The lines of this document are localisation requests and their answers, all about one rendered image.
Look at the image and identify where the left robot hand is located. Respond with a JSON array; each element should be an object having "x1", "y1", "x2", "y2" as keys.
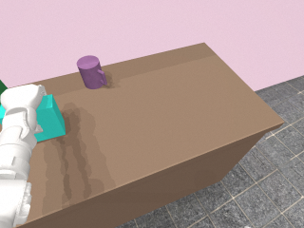
[{"x1": 0, "y1": 84, "x2": 47, "y2": 134}]

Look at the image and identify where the left robot forearm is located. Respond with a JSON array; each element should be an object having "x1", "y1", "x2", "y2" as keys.
[{"x1": 0, "y1": 104, "x2": 37, "y2": 181}]

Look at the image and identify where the robot left upper arm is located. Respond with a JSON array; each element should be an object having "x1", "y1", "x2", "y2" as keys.
[{"x1": 0, "y1": 180, "x2": 32, "y2": 228}]

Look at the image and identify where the table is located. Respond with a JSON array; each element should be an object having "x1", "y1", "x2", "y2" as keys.
[{"x1": 0, "y1": 42, "x2": 285, "y2": 228}]

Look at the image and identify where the sponge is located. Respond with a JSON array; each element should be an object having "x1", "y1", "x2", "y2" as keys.
[{"x1": 0, "y1": 94, "x2": 66, "y2": 142}]

